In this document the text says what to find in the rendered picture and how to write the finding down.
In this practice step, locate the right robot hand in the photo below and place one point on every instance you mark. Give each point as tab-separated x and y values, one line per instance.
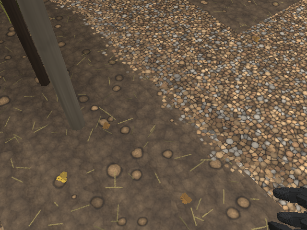
295	219

